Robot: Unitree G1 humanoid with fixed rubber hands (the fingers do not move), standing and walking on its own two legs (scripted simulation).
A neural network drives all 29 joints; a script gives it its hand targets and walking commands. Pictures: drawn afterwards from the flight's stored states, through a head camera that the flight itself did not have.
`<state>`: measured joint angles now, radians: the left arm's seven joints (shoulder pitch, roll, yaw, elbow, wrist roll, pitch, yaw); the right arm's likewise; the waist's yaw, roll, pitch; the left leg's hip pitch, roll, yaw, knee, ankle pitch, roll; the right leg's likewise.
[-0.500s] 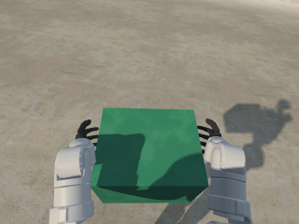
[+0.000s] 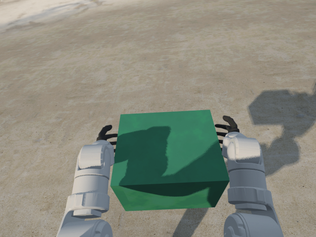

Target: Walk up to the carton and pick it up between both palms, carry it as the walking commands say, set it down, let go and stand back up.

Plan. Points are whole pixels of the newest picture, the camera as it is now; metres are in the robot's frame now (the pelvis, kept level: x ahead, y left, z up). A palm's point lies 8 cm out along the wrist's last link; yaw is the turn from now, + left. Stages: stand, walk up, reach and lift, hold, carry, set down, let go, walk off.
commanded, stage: carry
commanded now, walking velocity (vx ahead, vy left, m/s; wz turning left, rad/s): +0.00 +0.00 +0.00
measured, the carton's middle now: (167, 160) +0.35 -0.04 +0.03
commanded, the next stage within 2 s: hold in 1.96 s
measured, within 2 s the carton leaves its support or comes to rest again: neither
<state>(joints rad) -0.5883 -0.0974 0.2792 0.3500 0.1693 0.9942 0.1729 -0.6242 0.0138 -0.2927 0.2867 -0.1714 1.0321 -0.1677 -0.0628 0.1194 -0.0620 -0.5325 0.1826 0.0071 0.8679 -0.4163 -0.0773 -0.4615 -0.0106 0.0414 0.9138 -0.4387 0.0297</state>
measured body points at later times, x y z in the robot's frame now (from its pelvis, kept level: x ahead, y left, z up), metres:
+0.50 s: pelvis -0.06 -0.04 +0.04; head -0.09 -0.02 +0.49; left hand +0.24 +0.19 +0.13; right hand +0.30 -0.14 +0.16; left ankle -0.06 +0.08 -0.69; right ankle +0.03 -0.11 -0.69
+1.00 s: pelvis -0.09 +0.00 +0.04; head -0.13 -0.01 +0.49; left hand +0.20 +0.18 +0.09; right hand +0.23 -0.16 +0.10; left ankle -0.06 +0.08 -0.69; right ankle +0.03 -0.11 -0.69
